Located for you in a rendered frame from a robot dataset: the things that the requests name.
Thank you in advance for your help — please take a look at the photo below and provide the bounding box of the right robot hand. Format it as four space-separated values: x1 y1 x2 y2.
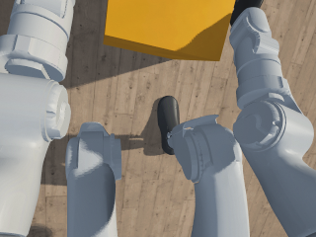
230 0 264 27

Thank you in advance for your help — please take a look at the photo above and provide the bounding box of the robot left upper arm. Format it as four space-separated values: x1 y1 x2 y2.
0 72 71 237

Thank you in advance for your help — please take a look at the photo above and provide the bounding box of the robot left shin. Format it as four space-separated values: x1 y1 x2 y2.
65 121 110 181

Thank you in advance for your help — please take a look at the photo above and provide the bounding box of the robot right foot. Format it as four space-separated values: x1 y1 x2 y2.
157 95 180 155

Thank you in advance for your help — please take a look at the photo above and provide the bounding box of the robot left forearm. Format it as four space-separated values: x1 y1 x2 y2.
0 0 76 82

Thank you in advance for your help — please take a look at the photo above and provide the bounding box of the carton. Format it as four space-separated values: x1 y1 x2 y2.
103 0 236 61

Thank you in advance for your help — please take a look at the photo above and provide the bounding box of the robot right upper arm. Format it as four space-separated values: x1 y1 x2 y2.
233 100 316 237

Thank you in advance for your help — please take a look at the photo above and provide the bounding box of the robot right forearm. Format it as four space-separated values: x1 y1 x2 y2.
229 7 303 114

